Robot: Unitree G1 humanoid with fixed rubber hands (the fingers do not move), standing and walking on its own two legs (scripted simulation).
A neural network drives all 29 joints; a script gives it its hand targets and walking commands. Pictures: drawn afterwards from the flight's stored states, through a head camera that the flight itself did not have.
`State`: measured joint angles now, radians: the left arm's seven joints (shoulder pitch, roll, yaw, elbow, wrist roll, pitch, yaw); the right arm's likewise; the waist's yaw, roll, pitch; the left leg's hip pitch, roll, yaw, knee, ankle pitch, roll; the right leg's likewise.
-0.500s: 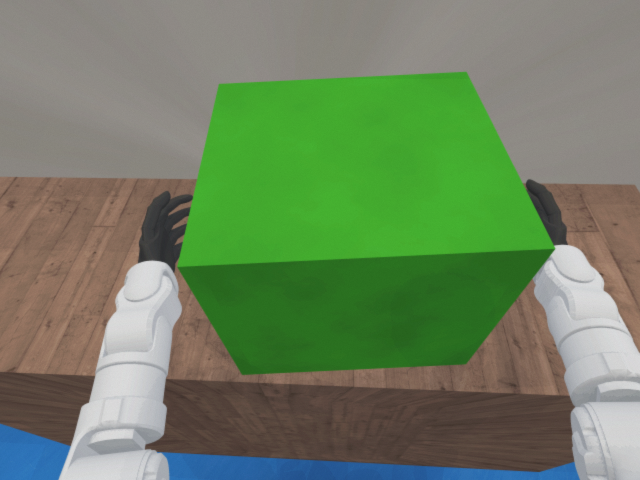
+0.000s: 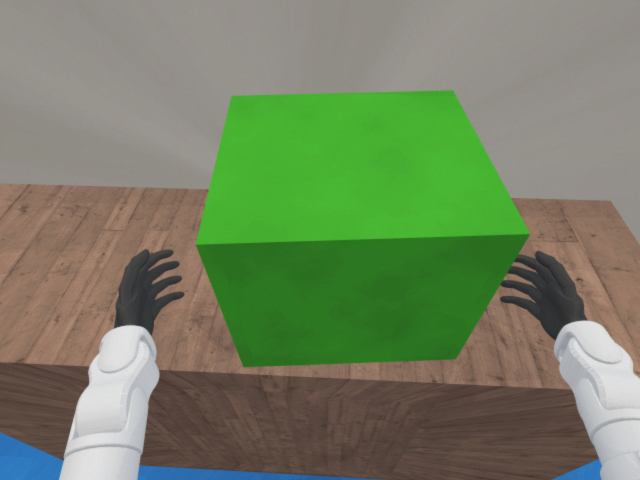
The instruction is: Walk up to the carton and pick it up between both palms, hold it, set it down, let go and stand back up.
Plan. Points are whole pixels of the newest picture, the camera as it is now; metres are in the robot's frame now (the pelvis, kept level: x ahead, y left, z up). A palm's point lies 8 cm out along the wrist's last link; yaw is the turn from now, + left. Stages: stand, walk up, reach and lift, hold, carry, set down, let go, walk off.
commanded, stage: set down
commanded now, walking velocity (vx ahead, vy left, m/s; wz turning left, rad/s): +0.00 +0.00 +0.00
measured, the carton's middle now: (346, 231) +0.45 -0.01 +0.07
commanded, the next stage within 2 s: none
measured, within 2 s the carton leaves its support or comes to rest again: neither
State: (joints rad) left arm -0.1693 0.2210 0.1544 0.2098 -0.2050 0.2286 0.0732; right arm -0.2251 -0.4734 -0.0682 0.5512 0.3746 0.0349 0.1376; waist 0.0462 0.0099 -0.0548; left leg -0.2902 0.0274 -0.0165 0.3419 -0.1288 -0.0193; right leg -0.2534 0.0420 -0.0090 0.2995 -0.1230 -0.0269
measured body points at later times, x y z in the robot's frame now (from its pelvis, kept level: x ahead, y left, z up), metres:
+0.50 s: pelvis +0.02 +0.00 +0.00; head +0.03 +0.00 +0.45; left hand +0.27 +0.25 +0.06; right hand +0.26 -0.28 +0.03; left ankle +0.03 +0.13 -0.75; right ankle +0.02 -0.10 -0.75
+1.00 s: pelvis +0.02 +0.00 +0.00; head +0.02 +0.00 +0.45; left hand +0.23 +0.24 +0.04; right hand +0.20 -0.28 +0.02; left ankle +0.03 +0.13 -0.75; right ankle +0.02 -0.10 -0.75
